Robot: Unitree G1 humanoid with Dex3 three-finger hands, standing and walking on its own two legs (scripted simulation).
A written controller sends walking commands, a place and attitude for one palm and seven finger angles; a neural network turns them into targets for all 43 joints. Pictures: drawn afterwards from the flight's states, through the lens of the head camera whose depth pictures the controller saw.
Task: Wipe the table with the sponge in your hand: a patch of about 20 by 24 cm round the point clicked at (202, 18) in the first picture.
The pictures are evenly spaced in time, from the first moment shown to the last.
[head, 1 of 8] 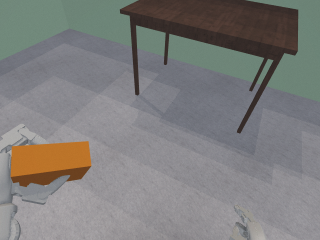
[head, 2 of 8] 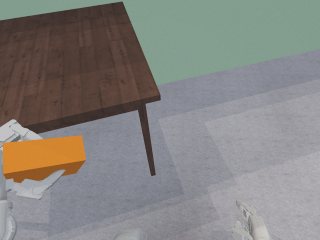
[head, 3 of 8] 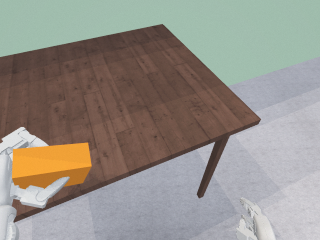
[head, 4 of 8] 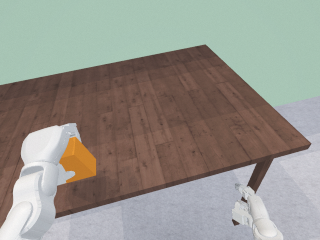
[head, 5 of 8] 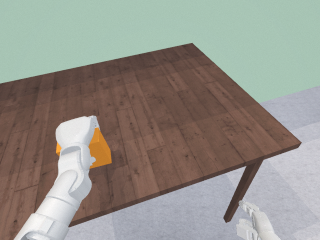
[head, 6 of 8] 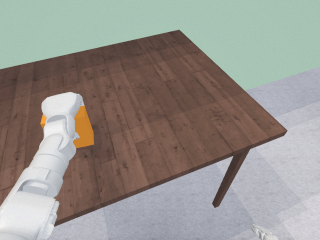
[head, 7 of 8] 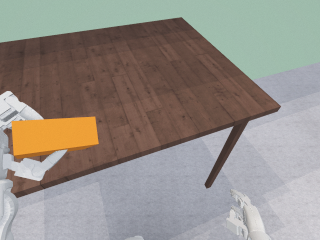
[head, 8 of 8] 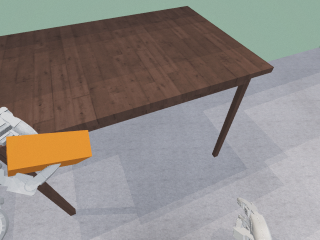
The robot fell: no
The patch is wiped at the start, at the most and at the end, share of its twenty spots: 0.00 1.00 1.00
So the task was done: yes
